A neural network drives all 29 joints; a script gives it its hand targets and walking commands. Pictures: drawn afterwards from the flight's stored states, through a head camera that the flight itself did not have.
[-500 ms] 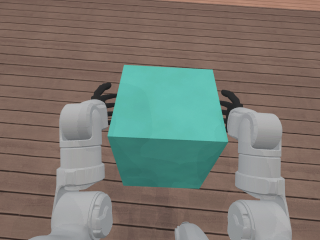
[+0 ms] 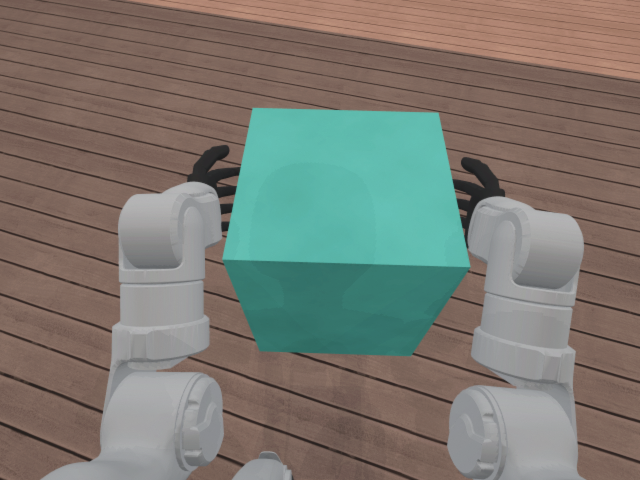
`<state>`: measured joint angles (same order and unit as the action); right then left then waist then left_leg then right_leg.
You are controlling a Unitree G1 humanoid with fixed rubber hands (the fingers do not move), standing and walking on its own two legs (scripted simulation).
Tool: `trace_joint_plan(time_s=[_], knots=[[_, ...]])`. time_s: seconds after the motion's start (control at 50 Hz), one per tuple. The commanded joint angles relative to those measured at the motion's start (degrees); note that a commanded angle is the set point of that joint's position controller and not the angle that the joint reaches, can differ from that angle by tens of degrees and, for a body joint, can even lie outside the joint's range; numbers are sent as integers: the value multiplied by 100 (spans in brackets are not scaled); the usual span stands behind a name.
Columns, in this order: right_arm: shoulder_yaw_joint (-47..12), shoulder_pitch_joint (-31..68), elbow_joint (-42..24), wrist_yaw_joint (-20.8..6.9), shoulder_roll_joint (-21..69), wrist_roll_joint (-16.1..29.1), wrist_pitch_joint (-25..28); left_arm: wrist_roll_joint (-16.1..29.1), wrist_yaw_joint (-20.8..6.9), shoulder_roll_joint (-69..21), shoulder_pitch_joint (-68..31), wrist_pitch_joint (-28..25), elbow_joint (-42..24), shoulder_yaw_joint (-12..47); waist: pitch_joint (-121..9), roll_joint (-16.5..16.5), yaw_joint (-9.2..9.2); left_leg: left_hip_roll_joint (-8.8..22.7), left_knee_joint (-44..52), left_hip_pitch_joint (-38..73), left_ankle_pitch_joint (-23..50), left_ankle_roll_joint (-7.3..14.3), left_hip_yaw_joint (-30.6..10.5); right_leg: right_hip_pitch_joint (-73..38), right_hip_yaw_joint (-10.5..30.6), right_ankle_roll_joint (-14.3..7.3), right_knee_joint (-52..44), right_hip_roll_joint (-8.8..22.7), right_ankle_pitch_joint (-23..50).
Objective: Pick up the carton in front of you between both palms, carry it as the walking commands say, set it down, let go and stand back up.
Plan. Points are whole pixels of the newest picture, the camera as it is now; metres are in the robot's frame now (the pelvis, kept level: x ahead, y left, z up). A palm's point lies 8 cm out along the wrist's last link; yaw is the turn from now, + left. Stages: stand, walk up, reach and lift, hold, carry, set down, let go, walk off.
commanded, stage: carry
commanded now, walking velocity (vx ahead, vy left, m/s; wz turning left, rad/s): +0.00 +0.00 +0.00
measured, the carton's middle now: (339, 244) +0.40 +0.03 +0.10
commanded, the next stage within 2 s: none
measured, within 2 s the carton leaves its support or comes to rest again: neither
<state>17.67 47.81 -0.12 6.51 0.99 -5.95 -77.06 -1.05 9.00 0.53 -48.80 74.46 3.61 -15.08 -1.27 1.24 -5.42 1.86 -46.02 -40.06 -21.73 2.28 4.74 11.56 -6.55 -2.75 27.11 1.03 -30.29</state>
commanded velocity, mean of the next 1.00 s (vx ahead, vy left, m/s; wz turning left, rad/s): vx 0.00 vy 0.00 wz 0.00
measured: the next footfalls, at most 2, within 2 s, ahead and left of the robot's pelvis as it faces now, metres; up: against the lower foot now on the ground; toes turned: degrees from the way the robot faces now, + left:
left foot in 0.04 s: +0.24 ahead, +0.12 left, +0.04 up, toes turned +11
right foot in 0.34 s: +0.37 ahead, -0.06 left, +0.06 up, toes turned -4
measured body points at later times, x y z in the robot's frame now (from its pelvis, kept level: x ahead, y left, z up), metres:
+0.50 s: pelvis +0.23 +0.01 +0.04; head +0.27 +0.01 +0.49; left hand +0.62 +0.16 +0.20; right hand +0.62 -0.14 +0.20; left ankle +0.19 +0.12 -0.69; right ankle +0.27 -0.07 -0.68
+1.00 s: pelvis +0.31 +0.03 +0.06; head +0.31 +0.03 +0.51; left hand +0.67 +0.19 +0.17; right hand +0.68 -0.11 +0.17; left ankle +0.21 +0.12 -0.67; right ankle +0.27 -0.07 -0.67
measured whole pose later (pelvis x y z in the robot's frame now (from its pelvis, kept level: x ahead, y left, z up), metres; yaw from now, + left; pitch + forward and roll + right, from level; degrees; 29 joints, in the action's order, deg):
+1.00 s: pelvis +0.31 +0.03 +0.06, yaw +0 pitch +2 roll -1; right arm 12.1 37.9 10.0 6.5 0.4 -4.6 -72.0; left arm -3.8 6.9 0.3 -39.1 70.6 12.3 -10.8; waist -3.4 -0.9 -1.2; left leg 0.6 -28.7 -6.5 -24.5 -1.0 5.8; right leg 14.1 -4.6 -3.3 34.1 -0.3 -27.0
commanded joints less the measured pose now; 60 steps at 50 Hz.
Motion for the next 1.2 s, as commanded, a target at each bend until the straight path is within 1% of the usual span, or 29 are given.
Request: trace_joint_plan(time_s=[0.0, 0.02, 0.04, 0.06, 0.08, 0.1, 0.12, 0.16, 0.24, 0.28, 0.3, 0.32, 0.34, 0.36, 0.38, 0.42, 0.46, 0.48, 0.52, 0.54, 0.56, 0.62, 0.76, 0.86, 0.98, 1.02, 1.12, 1.14, 1.18], knots=[[-3408, 3536, 514, -958, 5186, 1892, 137, 2582, -1649, -6139, -4121, 140, -78, 3625, -2774, 412, 699, -794, 1304, 2887, 706, 123, 1086, -525, 95, -409, 902, 848, 4775], [-3423, 3451, 671, -1009, 5269, 2001, 152, 2481, -1657, -6097, -4065, 142, 32, 3552, -3205, 116, 981, -346, 1358, 4308, 866, 256, 428, 182, -61, -65, 1755, 712, 4204], [-3422, 3470, 744, -1044, 5253, 2044, 192, 2395, -1673, -6122, -4075, 167, 84, 3427, -3734, -1367, 1099, 1352, 1739, 5503, 1396, 1129, -2563, 1626, -38, 392, 3488, 140, 2454], [-3459, 3570, 768, -1092, 5494, 2198, 206, 2313, -1680, -6105, -4079, 178, 230, 3351, -3384, -1949, 1161, 1827, 2354, 5831, 3436, 1656, -4051, 2837, 234, 441, 4673, -643, -301], [-3597, 3869, 505, -1147, 5682, 2425, 204, 2209, -1646, -6184, -4042, 147, 303, 3276, -3219, -1195, 1001, 1841, 1890, 5825, 4459, 1670, -3445, 3244, 698, 291, 5406, -372, -379], [-3773, 4208, 247, -1205, 6035, 2682, 230, 2074, -1601, -6149, -3966, 123, 256, 3161, -3038, -528, 1046, 1675, 1673, 5578, 4764, 1465, -2860, 3439, 719, 216, 5468, -234, -192], [-3878, 4587, -107, -1248, 6229, 2907, 269, 2007, -1549, -6174, -3908, 108, 195, 3114, -2872, -335, 1013, 1554, 1680, 5331, 4637, 1242, -2487, 3492, 751, 160, 5241, -95, -51], [-4017, 5085, -598, -1290, 6489, 3257, 303, 1876, -1413, -6098, -3924, 64, -80, 3036, -2965, -512, 821, 1341, 1864, 5070, 3907, 916, -1960, 3141, 739, 86, 4401, 32, 178], [-4032, 5070, -1035, -1289, 6369, 3361, 261, 1589, -1177, -5826, -3742, 24, -550, 3056, -3040, -901, 798, 1122, 1934, 4490, 4120, 836, -960, 1914, 255, 164, 2052, -234, 129], [-4038, 4813, -975, -1265, 6162, 3272, 220, 1517, -1125, -5672, -3674, 39, -672, 3145, -3088, -1142, 747, 1029, 1698, 4119, 3828, 626, -526, 988, -64, 157, 965, -397, 933], [-4054, 4670, -863, -1262, 6070, 3215, 199, 1514, -1127, -5615, -3584, 51, -652, 3194, -3217, -994, 670, 923, 1442, 3826, 3360, 451, -302, 186, -271, 81, 327, -451, 1690], [-4078, 4505, -716, -1260, 5992, 3124, 188, 1536, -1148, -5575, -3565, 69, -620, 3257, -3357, -790, 610, 804, 1146, 3232, 3036, 249, -199, -817, -54, -103, 100, -232, 2113], [-4085, 4371, -570, -1258, 5811, 3035, 170, 1598, -1204, -5531, -3529, 102, -556, 3316, -3701, -138, 420, 761, 706, 2415, 1637, -31, -224, -1975, 1058, -364, 224, 792, 3441], [-4072, 4470, -527, -1278, 5837, 3039, 93, 1499, -1227, -5395, -3569, 64, -330, 3316, -3927, 860, 361, 196, 637, 1922, 49, -286, -205, -2456, 2173, -1080, 493, 1507, 5130], [-4091, 4626, -418, -1298, 5773, 3000, 60, 1593, -1268, -5513, -3492, 86, -275, 3380, -3725, 1113, 281, 5, 547, 1607, -1206, -269, -329, -2537, 2454, -1284, 390, 1678, 5736], [-3978, 4448, -34, -1323, 5865, 2888, 48, 1842, -1385, -5757, -3640, 128, -313, 3494, -3404, 649, 270, -98, 590, 1365, -1383, -229, -488, -2605, 2212, -1127, 433, 1573, 6376], [-3834, 4279, 134, -1301, 5962, 2800, 79, 2151, -1471, -6012, -4100, 122, -524, 3645, -3301, 520, 360, -92, 1520, 1840, -663, -234, -350, -2358, 1497, -725, 710, 1166, 6379], [-3758, 4228, 149, -1270, 5972, 2747, 97, 2300, -1503, -6102, -4313, 122, -624, 3681, -3354, 488, 419, -75, 2006, 2383, 82, -248, -225, -2090, 1173, -531, 830, 979, 6074], [-3563, 4112, 196, -1206, 5885, 2618, 88, 2454, -1531, -6160, -4503, 128, -660, 3703, -3424, 325, 500, 91, 2059, 3437, 1094, -215, -246, -1253, 983, -338, 785, 769, 4845], [-3490, 4140, 291, -1175, 5819, 2522, 75, 2493, -1542, -6182, -4581, 151, -598, 3694, -3420, -153, 515, 307, 1591, 3879, 2546, -183, -375, -844, 810, -277, 922, 637, 4421], [-3390, 3984, 461, -1158, 5725, 2442, 47, 2509, -1547, -6195, -4521, 170, -412, 3652, -3396, -421, 503, 452, 1358, 4237, 3507, -154, -420, -476, 699, -234, 1045, 535, 3966], [-3231, 3727, 881, -1187, 5712, 2327, 67, 2437, -1591, -6263, -4261, 163, 139, 3455, -3142, -552, 529, 654, 1252, 4343, 4579, -75, -551, -202, 524, -135, 1151, 340, 3334], [-3153, 3639, 1230, -1357, 6283, 2295, 430, 2278, -1786, -6852, -3765, -191, 980, 3141, -2699, -342, 464, 563, 1483, 4038, 4497, -124, -441, -522, 571, -146, 1022, 345, 3865], [-3556, 3806, 648, -1328, 6540, 2557, 722, 2365, -1738, -7011, -3711, -492, 455, 3386, -2741, -310, 448, 555, 1504, 4093, 4809, -154, -333, -753, 534, -169, 885, 293, 3965], [-3947, 3537, 86, -1204, 6398, 2721, 790, 2420, -1569, -6790, -3391, -546, -189, 3732, -2765, -91, 465, 408, 1864, 3885, 4102, -211, -147, -1170, 596, -285, 864, 366, 4828], [-3966, 3247, 182, -1196, 6322, 2674, 763, 2354, -1540, -6684, -3102, -514, -116, 3751, -2775, -171, 472, 422, 1986, 4086, 4445, -197, -129, -1036, 562, -287, 882, 339, 4721], [-4053, 3145, 209, -1276, 6324, 2646, 793, 2278, -1562, -6627, -3041, -543, -183, 3864, -2786, -559, 458, 488, 1591, 4551, 6396, -159, -90, -700, 236, -226, 255, 31, 3978], [-4085, 3194, 151, -1279, 6331, 2666, 806, 2294, -1565, -6639, -3102, -550, -239, 3904, -2774, -472, 455, 437, 1519, 4314, 6192, -187, -55, -961, 237, -238, 134, 38, 4350], [-4136, 3253, 38, -1263, 6325, 2694, 820, 2326, -1569, -6663, -3116, -552, -303, 3968, -2708, 53, 413, 223, 1622, 3268, 4385, -301, 73, -1935, 462, -357, 183, 245, 5932]])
